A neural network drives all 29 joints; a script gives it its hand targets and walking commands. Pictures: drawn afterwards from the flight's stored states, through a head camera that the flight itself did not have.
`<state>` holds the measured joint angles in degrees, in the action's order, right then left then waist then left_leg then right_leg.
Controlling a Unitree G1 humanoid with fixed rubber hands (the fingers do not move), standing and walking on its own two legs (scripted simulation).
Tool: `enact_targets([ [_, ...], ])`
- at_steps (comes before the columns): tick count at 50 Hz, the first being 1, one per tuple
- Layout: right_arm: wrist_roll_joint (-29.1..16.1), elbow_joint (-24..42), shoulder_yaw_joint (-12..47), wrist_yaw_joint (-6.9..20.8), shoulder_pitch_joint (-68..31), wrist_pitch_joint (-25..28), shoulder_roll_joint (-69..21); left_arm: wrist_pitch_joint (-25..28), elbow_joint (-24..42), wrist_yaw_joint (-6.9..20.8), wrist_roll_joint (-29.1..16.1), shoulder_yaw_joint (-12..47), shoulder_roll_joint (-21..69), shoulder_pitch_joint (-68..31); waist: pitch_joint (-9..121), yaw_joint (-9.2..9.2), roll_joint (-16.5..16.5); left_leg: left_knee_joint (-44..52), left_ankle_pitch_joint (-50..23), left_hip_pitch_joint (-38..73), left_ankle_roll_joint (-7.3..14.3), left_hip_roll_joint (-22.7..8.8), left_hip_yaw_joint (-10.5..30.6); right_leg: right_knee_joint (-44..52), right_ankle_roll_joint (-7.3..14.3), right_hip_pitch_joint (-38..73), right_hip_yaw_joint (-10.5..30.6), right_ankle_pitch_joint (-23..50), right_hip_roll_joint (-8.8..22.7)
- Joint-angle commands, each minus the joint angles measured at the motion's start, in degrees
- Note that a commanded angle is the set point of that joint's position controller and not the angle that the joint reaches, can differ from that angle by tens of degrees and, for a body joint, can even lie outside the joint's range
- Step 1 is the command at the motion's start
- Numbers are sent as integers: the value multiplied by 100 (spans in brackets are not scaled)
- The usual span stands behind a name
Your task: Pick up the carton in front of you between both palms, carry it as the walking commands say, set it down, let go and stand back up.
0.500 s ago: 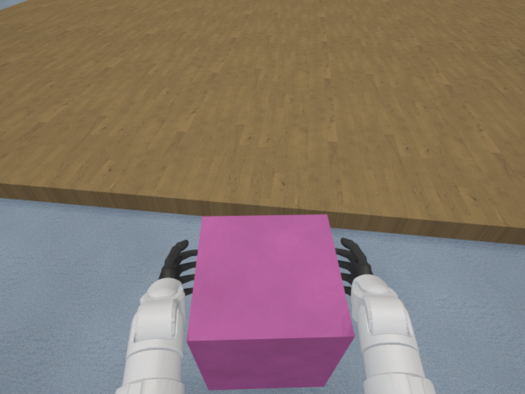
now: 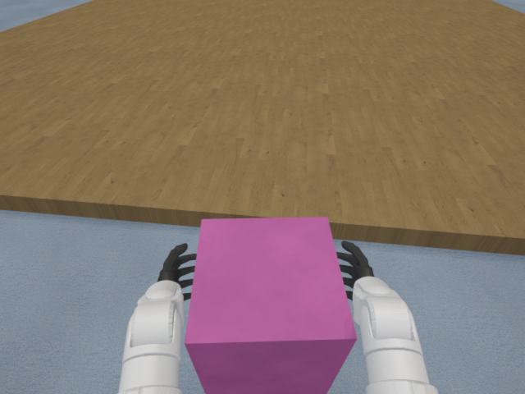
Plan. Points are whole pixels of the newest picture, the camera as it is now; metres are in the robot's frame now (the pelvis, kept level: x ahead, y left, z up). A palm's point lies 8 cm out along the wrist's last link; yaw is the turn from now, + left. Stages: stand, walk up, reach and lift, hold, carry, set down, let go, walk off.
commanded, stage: hold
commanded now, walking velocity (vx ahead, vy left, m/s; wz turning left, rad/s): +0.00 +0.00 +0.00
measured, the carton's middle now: (266, 310) +0.29 +0.00 -0.02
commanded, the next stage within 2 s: carry in 0.40 s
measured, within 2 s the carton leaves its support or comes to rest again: neither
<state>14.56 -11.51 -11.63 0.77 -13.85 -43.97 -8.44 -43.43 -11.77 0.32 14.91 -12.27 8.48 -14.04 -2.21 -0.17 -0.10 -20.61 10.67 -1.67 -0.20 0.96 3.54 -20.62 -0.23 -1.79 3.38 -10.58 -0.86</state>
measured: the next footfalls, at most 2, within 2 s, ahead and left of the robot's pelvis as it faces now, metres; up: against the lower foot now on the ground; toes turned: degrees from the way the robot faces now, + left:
left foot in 1.08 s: +0.38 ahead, +0.12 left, +0.00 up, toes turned +11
right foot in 1.52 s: +0.71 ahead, -0.08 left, +0.00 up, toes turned -12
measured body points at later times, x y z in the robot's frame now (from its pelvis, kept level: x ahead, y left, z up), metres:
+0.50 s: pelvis +0.00 +0.00 +0.00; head -0.04 +0.00 +0.44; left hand +0.31 +0.15 +0.05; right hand +0.31 -0.15 +0.05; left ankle +0.02 +0.12 -0.74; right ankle +0.02 -0.12 -0.74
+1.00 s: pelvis +0.20 +0.01 -0.01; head +0.20 +0.02 +0.44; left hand +0.47 +0.17 +0.07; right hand +0.48 -0.13 +0.07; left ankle +0.23 +0.12 -0.72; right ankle +0.09 -0.10 -0.75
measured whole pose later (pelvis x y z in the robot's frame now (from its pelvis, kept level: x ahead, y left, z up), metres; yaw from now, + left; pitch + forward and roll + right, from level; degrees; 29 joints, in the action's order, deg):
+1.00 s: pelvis +0.20 +0.01 -0.01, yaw +1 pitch +6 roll +1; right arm 4.3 19.7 -7.2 -5.5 -8.4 -69.2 -7.6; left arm -68.8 18.8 -5.8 6.3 -5.4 7.7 -9.2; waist 7.7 1.1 -2.2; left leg -42.4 21.4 -29.5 0.1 -2.4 -8.0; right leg -20.5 -0.5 -6.3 -8.5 -19.9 3.5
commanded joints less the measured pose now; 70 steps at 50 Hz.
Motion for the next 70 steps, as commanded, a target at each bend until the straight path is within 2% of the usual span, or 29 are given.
enact_targets([
  [1, -1295, 276, 2964, 1200, -2898, 206, -5043, 157, 237, 1260, -1315, 2998, 5052, -2843, 1032, 3, 40, 292, -314, -30, 48, 380, 78, 269, 48, 44, 59, 330, -397],
  [19, -1224, -29, 2874, 1208, -3186, 243, -5142, 196, -70, 1292, -1239, 2904, 5139, -3159, 1190, 6, 14, 249, -278, -19, 18, 384, 46, 227, 26, 100, 45, 314, -377],
  [20, -1299, 23, 2967, 1205, -3362, 192, -5133, 132, -13, 1305, -1358, 3029, 5102, -3343, 1493, 48, 95, -150, 300, -664, 78, -617, 6, -156, 67, -550, -2, -411, 601],
  [22, -1438, 218, 3061, 1176, -3411, 140, -5147, 92, 153, 1279, -1484, 3152, 5087, -3373, 1437, 43, 25, 4, 2475, -1143, 94, -517, 136, 120, 121, -1025, 205, -2606, 552],
  [23, -1520, 362, 3193, 1149, -3469, 101, -5151, 61, 295, 1255, -1558, 3258, 5102, -3463, 1346, 20, -54, -59, 2952, -1348, 91, -496, 128, 156, 147, -1201, 276, -3091, 567],
  [27, -1896, 895, 3719, 1046, -3402, -225, -5088, -253, 799, 1114, -1877, 3698, 4996, -3254, 1955, 56, -361, -948, 1375, -1280, 27, -330, -334, 184, 396, -1067, 623, -2185, 871],
  [30, -2248, 1265, 4029, 973, -3440, -720, -4930, -753, 1270, 990, -2142, 4003, 4722, -3280, 1749, 50, -566, -743, 1753, -1385, 49, -257, -520, 281, 543, -1394, 830, -2860, 1020],
  [32, -2439, 1400, 4118, 905, -3411, -1082, -4749, -1125, 1461, 946, -2383, 4148, 4601, -3339, 1517, 12, 123, -104, 2046, -910, 273, -828, 267, -648, 313, -2157, 124, -2372, 640],
  [33, -2488, 1448, 4132, 853, -3211, -1253, -4656, -1315, 1589, 928, -2543, 4252, 4637, -3328, 1546, -43, 981, 436, 2206, -414, 543, -1371, 1176, -1734, 125, -2759, -509, -1727, 305],
  [34, -2510, 1527, 4124, 792, -3003, -1401, -4609, -1500, 1760, 930, -2729, 4352, 4689, -3357, 1364, -80, 1481, 653, 1567, 104, 907, -1877, 2002, -2062, 13, -3556, -877, -1614, 150],
  [35, -2557, 1757, 4164, 733, -2945, -1531, -4602, -1645, 1923, 944, -2938, 4494, 4821, -3414, 1219, -102, 1404, 540, 640, 337, 1115, -1975, 2102, -1875, 19, -3853, -957, -1808, 190],
  [37, -2731, 2384, 4329, 659, -3017, -1781, -4691, -1858, 2179, 962, -3282, 4642, 5057, -3342, 1587, -97, 952, 181, -481, 435, 999, -1786, 1352, -1184, 24, -3281, -1080, -1538, 148],
  [39, -2922, 2845, 4505, 648, -2993, -2001, -4796, -2044, 2361, 944, -3402, 4640, 5175, -3004, 2142, -10, 712, -428, -292, -510, 556, -1271, 112, -297, 29, -1239, -1390, -529, 7],
  [40, -2986, 2969, 4555, 661, -2860, -2101, -4808, -2141, 2451, 927, -3381, 4598, 5211, -2789, 2453, 58, 405, -1091, -167, -1551, 340, -996, -390, -94, 159, 278, -967, -428, 268],
  [41, -3102, 3203, 4622, 712, -2961, -2236, -4857, -2198, 2482, 879, -3225, 4505, 5131, -2509, 2544, 185, -918, -2536, 167, -2759, 56, -529, -1047, 439, 617, 1134, 809, -1033, 1350],
  [42, -3236, 3306, 4689, 776, -3063, -2349, -4938, -2259, 2538, 823, -3054, 4429, 5004, -2370, 2215, 217, -1910, -3291, 1476, -4381, -58, -195, -1204, 444, 1239, 1922, 2186, 203, 2325],
  [43, -3312, 3272, 4726, 832, -2991, -2402, -4964, -2338, 2764, 775, -2955, 4445, 4974, -2327, 1981, 263, -1343, -3607, 2156, -4931, 39, -378, -804, 379, 1557, 2009, 2307, 1290, 2562],
  [44, -3334, 3215, 4698, 874, -2830, -2428, -5014, -2398, 2997, 739, -2919, 4493, 4961, -2369, 1962, 262, -795, -3689, 2355, -5070, 69, -492, -718, 274, 1511, 2093, 1949, 1836, 2504],
  [45, -3321, 3192, 4644, 895, -2633, -2441, -5035, -2439, 3219, 730, -2954, 4568, 5052, -2387, 2033, 265, -439, -3435, 2265, -5082, 95, -602, -680, 305, 1335, 2095, 1595, 1630, 2426],
  [47, -3273, 3344, 4603, 871, -2413, -2462, -4984, -2486, 3576, 764, -3115, 4688, 5187, -2456, 2011, 215, -480, -2482, 1495, -4492, 65, -565, -924, 460, 920, 1679, 664, 1367, 2024],
  [50, -3185, 3516, 4545, 773, -2253, -2522, -4937, -2595, 3744, 817, -3282, 4739, 4950, -2364, 1869, 155, -872, -1388, 442, -2959, 12, -268, -1406, 552, 647, 537, -389, 1139, 1612],
  [53, -2999, 3445, 4383, 701, -1957, -2616, -4748, -2723, 3782, 865, -3339, 4746, 4655, -2234, 2235, -10, -505, -653, -223, -273, 114, 158, -2138, -851, 292, -831, -1343, 1767, 1153],
  [54, -2942, 3379, 4315, 694, -1857, -2653, -4673, -2769, 3768, 884, -3340, 4711, 4512, -2274, 2536, -94, -163, -699, 156, 913, 193, -235, -1630, -1810, 118, -1610, -1516, 1281, 966],
  [55, -2843, 3308, 4250, 679, -1852, -2672, -4561, -2843, 3831, 918, -3367, 4699, 4409, -2440, 2610, -165, 1212, 470, 1552, 1304, 711, -1876, 1243, -3555, -180, -2679, -1628, -67, 387],
  [56, -2833, 3211, 4226, 661, -1988, -2697, -4550, -2906, 3736, 938, -3429, 4737, 4469, -2602, 2404, -157, 1639, 942, 1100, 1610, 1399, -2695, 2810, -4582, -125, -3846, -1051, -1702, 75],
  [58, -2946, 3357, 4342, 665, -2230, -2727, -4838, -2893, 3549, 990, -3470, 4695, 4688, -2642, 2238, -137, 635, 651, -120, 1173, 1455, -2570, 2077, -5351, 131, -4281, -452, -1551, 718],
  [60, -3068, 3482, 4510, 714, -2499, -2667, -5150, -2813, 3461, 993, -3400, 4656, 4955, -2556, 2147, -62, 111, 802, -353, 655, 1023, -2245, 1008, -4637, 142, -4011, -357, -864, 1004],
  [63, -3258, 3576, 4657, 809, -2632, -2597, -5207, -2662, 3398, 911, -3235, 4703, 5153, -2447, 2083, -68, 480, 942, -806, 472, 784, -1863, 33, -3548, 90, -3650, -764, -442, 743],
  [70, -3342, 3718, 4615, 886, -2533, -2621, -4735, -2647, 3676, 715, -3035, 4657, 4845, -2392, 1551, -107, 921, 866, -2006, 570, 643, -1428, -1046, -1209, 77, -3150, -1508, 641, 344],
])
